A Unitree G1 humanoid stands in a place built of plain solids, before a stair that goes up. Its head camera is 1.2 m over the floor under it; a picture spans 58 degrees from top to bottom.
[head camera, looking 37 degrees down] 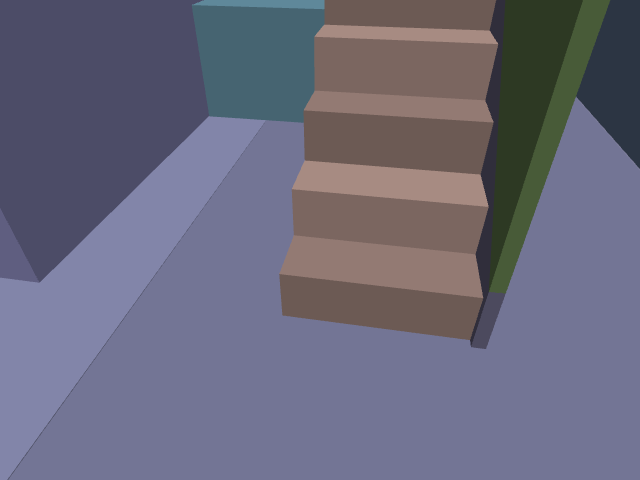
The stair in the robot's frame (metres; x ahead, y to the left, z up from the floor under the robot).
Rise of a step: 0.21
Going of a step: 0.23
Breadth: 0.68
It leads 10 degrees to the right of straight ahead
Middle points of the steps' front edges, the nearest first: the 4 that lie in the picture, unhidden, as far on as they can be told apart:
1.06 -0.19 0.21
1.29 -0.23 0.41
1.51 -0.27 0.62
1.74 -0.31 0.82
